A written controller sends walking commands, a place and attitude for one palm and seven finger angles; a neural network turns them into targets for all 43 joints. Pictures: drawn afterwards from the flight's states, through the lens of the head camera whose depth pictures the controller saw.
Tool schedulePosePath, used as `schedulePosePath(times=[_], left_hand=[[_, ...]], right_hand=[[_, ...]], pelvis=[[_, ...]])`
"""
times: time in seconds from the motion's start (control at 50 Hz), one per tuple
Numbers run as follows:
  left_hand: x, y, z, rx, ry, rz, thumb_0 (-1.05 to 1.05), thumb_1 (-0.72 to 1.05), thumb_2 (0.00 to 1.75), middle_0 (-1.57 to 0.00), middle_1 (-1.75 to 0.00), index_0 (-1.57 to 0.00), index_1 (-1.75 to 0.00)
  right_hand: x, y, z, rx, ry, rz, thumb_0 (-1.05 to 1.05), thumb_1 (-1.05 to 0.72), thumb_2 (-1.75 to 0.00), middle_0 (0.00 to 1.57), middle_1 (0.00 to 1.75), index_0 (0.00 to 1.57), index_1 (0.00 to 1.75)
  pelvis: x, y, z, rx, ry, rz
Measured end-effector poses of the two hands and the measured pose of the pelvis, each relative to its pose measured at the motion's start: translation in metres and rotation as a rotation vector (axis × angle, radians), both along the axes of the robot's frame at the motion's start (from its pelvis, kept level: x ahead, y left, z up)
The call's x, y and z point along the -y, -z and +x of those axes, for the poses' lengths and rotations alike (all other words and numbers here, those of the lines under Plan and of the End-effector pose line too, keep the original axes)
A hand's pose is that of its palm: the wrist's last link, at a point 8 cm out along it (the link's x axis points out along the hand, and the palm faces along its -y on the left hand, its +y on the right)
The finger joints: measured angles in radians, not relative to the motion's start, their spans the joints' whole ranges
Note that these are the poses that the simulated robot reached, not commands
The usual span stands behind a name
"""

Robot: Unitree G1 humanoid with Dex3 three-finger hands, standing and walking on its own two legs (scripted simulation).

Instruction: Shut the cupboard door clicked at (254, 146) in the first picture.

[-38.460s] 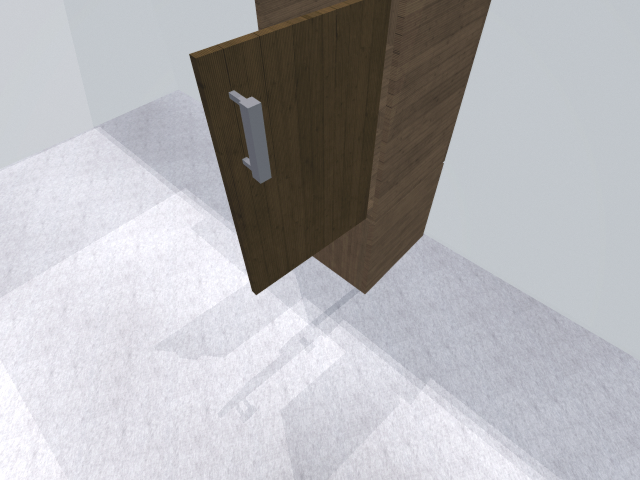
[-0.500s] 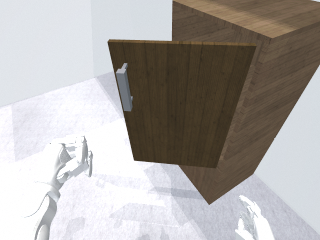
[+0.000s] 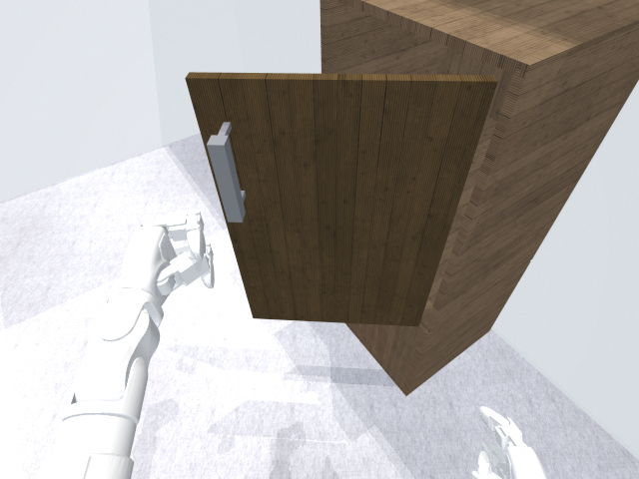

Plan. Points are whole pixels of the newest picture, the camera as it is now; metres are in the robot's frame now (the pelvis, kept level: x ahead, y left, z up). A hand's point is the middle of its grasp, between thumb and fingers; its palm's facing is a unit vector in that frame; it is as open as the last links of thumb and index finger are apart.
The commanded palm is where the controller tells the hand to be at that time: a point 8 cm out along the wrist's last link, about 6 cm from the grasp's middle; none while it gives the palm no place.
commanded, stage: bring the fist close to the handle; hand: left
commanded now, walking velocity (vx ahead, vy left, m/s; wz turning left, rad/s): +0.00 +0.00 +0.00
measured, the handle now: (231, 173) +0.50 +0.17 +0.12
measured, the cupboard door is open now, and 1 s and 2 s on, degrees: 52 52 34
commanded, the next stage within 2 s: push the door shut along its arc in 0.80 s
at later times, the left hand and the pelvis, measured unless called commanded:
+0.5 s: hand (226, 205) +0.42 +0.16 +0.13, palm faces +0.00 -1.00 +0.00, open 3.1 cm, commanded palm +0.38 +0.21 +0.13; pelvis +0.01 +0.00 +0.00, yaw -1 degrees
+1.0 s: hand (229, 213) +0.41 +0.15 +0.13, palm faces -0.01 -1.00 -0.01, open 3.1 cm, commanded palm +0.39 +0.20 +0.13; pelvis +0.00 +0.00 +0.00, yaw +0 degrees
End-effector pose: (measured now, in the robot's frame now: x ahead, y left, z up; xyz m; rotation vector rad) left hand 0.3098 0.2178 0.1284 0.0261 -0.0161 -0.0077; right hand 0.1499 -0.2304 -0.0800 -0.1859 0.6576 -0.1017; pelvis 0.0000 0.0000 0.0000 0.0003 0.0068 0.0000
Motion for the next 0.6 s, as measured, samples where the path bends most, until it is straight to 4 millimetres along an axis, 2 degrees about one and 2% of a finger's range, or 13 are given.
schedulePosePath(times=[0.16, 0.26, 0.46, 0.6], left_hand=[[-0.001, -0.007, 0.031, 0.009, -0.015, -0.004, 0.02, 0.9, 0.9, -1.3, -1.5, -1.3, -1.5], [-0.003, -0.004, 0.049, -0.018, -0.017, -0.015, 0.01, 0.9, 0.9, -1.3, -1.5, -1.3, -1.5], [0.005, -0.005, 0.084, -0.013, -0.012, -0.021, 0.02, 0.91, 0.9, -1.3, -1.5, -1.3, -1.5], [0.008, -0.003, 0.09, 0.001, -0.012, -0.03, 0.01, 0.9, 0.91, -1.29, -1.5, -1.3, -1.5]], right_hand=[[0.004, 0.005, -0.003, -0.051, 0.027, 0.0, 0.01, -0.9, -0.9, 0.2, 0.3, 0.2, 0.29], [0.008, 0.009, -0.007, -0.089, 0.043, -0.004, 0.01, -0.9, -0.9, 0.2, 0.3, 0.2, 0.29], [0.019, 0.019, -0.029, -0.18, 0.086, -0.025, 0.01, -0.9, -0.9, 0.2, 0.3, 0.2, 0.29], [0.022, 0.023, -0.047, -0.223, 0.126, -0.007, 0.01, -0.9, -0.9, 0.2, 0.3, 0.2, 0.29]], pelvis=[[0.001, 0.0, 0.004, -0.015, 0.004, -0.001], [0.002, 0.0, 0.006, -0.029, 0.003, -0.001], [0.001, 0.003, 0.006, -0.061, 0.003, -0.005], [0.0, 0.003, 0.009, -0.071, 0.026, 0.0]])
